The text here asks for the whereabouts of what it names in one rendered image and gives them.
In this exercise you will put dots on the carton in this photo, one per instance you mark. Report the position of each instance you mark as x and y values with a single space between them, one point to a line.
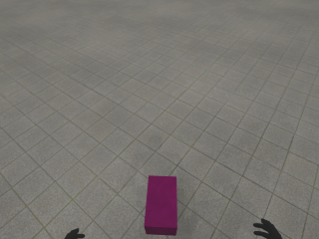
161 206

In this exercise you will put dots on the left robot hand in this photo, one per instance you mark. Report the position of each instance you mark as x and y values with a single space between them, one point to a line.
74 234

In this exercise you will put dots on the right robot hand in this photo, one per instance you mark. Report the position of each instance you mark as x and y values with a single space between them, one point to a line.
269 227

